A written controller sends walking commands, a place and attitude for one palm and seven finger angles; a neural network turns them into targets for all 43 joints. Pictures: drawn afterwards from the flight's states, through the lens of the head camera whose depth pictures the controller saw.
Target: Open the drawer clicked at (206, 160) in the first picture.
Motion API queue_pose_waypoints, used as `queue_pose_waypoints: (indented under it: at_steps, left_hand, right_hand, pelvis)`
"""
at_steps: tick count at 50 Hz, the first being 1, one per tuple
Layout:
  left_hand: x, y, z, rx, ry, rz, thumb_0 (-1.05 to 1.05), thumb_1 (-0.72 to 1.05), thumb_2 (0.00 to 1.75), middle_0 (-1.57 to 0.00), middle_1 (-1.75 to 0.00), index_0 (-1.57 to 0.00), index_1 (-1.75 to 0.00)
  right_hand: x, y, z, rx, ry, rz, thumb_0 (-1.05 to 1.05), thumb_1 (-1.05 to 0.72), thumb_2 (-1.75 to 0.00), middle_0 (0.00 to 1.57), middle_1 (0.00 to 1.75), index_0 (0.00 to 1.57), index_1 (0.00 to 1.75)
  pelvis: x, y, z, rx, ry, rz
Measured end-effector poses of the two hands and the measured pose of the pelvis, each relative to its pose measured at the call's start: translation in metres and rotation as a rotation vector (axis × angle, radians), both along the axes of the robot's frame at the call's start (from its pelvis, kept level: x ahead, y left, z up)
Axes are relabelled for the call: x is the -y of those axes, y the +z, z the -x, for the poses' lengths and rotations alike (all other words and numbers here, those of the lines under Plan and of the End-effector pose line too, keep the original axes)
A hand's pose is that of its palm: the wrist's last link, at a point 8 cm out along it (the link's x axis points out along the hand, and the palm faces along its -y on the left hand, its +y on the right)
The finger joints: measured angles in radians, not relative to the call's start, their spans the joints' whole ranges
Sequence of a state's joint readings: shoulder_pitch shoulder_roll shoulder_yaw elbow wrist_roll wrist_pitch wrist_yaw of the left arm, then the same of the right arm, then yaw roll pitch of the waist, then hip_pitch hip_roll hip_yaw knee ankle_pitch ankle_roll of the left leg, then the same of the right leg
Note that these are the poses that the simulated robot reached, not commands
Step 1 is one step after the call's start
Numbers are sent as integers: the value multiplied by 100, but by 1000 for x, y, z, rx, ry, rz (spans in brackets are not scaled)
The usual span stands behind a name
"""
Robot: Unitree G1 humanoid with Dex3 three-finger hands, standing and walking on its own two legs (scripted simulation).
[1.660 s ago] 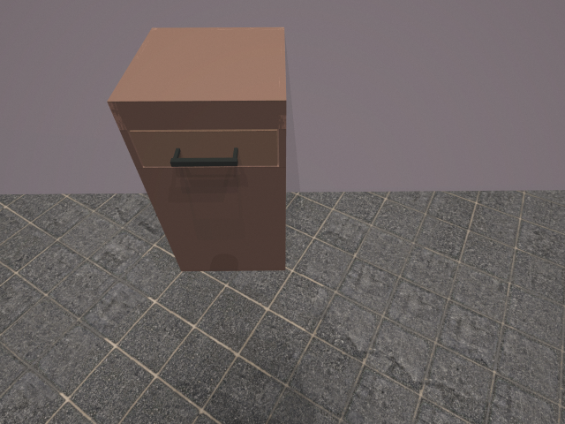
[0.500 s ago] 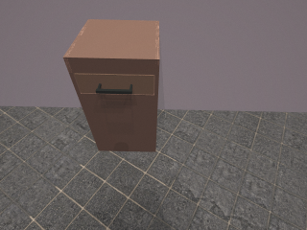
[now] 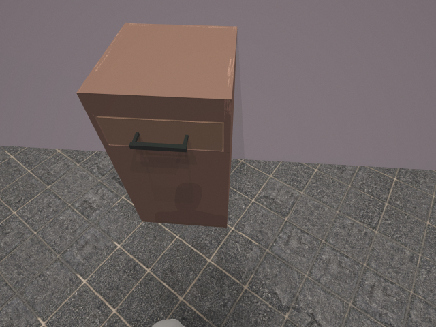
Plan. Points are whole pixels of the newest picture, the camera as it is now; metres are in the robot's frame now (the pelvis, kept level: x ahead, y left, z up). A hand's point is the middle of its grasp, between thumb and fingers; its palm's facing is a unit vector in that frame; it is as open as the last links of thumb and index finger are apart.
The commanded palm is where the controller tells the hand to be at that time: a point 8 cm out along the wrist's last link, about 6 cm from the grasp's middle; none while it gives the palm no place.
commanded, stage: take the last steps up to it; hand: left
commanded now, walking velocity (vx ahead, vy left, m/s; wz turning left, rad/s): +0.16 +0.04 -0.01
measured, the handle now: (159, 142) +0.64 +0.22 -0.13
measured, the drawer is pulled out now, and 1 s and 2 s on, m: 0.00 0.00 0.00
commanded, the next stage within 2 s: come to a stop and stand still in 0.02 s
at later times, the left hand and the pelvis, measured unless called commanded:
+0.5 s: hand out of the picture +0.13 +0.17 -0.16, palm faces +0.08 -0.95 -0.29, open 7.3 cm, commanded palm none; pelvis +0.10 -0.02 +0.00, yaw +0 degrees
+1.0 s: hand out of the picture +0.14 +0.22 -0.17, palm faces +0.00 -0.97 -0.26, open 7.4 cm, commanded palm none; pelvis +0.08 +0.03 -0.01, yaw -3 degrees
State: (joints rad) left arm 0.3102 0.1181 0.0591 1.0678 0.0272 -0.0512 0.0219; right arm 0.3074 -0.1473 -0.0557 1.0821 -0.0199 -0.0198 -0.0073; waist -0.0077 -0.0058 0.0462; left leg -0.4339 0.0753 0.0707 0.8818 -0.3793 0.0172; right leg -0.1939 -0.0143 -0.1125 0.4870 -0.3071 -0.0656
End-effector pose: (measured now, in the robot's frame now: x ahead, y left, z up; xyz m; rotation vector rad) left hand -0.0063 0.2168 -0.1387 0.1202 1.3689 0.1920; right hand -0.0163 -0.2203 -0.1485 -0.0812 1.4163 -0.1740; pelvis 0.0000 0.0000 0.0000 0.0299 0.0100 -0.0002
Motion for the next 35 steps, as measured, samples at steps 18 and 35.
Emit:
queue_pose_waypoints:
  at_steps: [18,35]
  left_hand:
    - [12,-9,-94,-20,16,-31,1,92,90,-20,-30,-20,-30]
    - [-23,-5,-131,19,-3,-81,0,91,90,-20,-30,-20,-30]
  right_hand:
    - [12,-15,-188,202,67,-4,-3,-95,-89,20,30,20,30]
    - [31,-2,-164,95,71,73,0,-92,-89,20,30,19,30]
  pelvis:
    - [17,-14,-92,37,4,-17]
    - [6,-8,-93,6,3,15]
